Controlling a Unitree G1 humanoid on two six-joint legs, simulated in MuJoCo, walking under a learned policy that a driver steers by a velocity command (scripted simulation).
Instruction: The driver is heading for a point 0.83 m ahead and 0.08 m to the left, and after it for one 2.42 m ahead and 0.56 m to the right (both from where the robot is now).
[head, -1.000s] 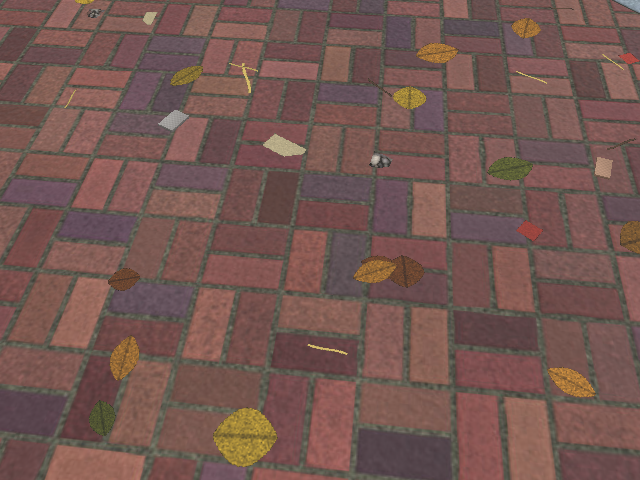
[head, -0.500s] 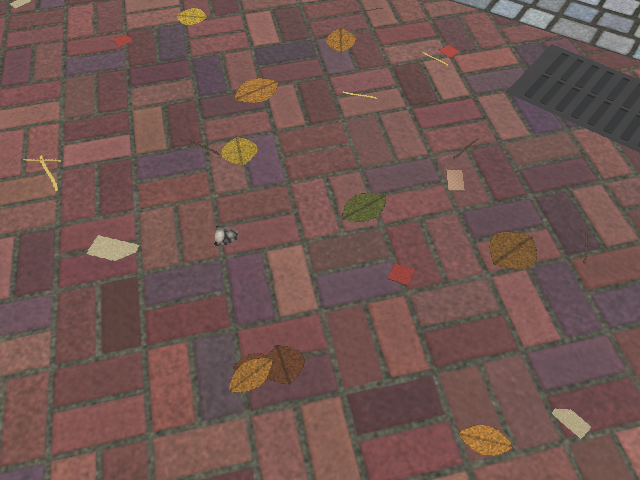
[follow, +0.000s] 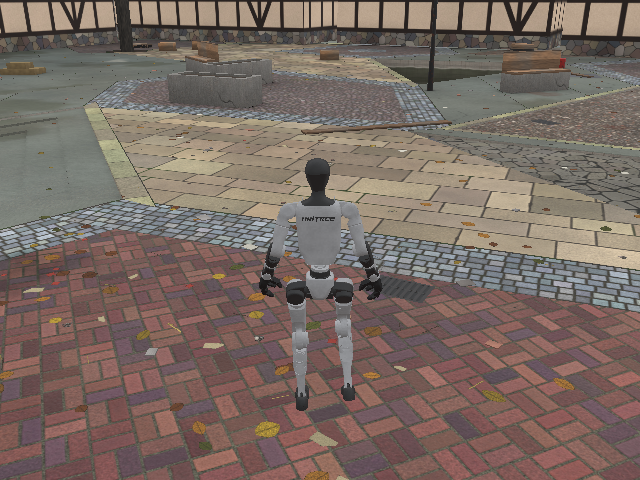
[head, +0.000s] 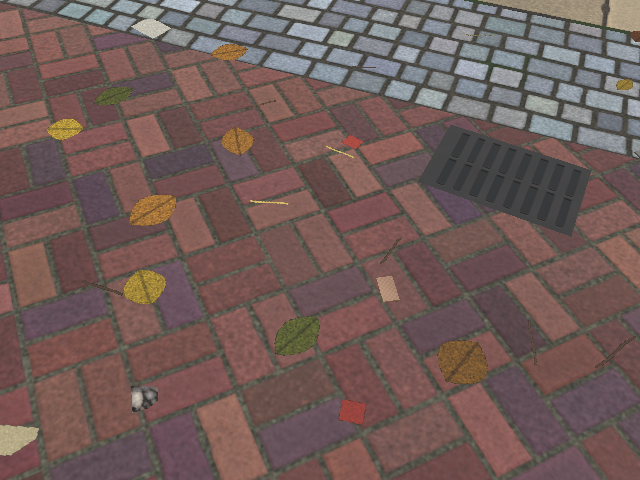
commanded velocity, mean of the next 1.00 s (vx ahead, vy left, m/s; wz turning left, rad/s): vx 0.50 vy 0.00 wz -0.04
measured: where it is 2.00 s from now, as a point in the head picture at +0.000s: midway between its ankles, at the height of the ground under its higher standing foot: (316, 335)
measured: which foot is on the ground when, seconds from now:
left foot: down 0.00-0.34, up 0.36-0.82, down 0.84-1.00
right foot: up 0.00-0.32, down 0.34-0.86, up 0.88-1.00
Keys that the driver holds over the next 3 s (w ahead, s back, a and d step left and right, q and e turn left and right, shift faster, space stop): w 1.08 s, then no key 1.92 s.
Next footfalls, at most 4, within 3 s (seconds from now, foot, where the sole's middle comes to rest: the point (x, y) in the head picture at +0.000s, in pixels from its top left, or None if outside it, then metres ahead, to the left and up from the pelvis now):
0.34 right None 0.36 -0.14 -0.78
0.84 left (274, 406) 0.65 0.10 -0.78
1.32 right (365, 309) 0.90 -0.12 -0.78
1.62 left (264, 332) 0.83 0.12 -0.78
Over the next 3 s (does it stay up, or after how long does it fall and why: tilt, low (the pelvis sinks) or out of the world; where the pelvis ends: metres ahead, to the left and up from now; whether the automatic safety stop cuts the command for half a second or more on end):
stays up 0.83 0.01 0.00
